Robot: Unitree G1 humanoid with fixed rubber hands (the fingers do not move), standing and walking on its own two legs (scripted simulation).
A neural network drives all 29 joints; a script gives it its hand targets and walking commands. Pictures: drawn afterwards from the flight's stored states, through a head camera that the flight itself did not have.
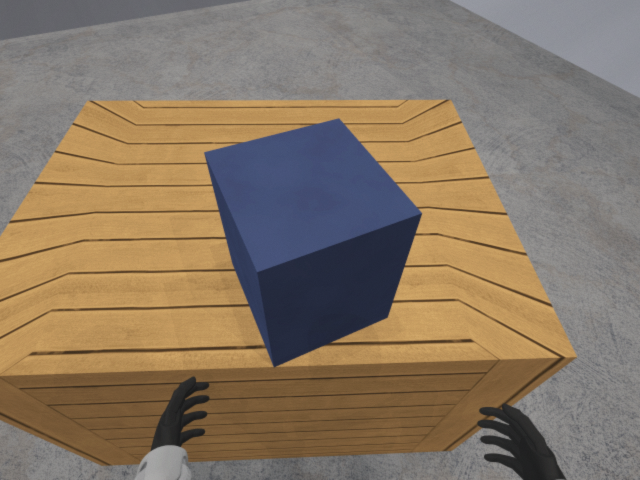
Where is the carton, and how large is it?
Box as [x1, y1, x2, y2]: [204, 118, 421, 366]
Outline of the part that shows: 338,118 204,152 232,263 273,366 278,365 387,317 421,215 421,212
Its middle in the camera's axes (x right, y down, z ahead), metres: -0.02 +0.01 +0.57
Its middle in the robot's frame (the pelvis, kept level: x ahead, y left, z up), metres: +0.42 +0.04 +0.03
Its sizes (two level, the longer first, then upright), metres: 0.210 0.200 0.250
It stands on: a pedestal, 0.68 m high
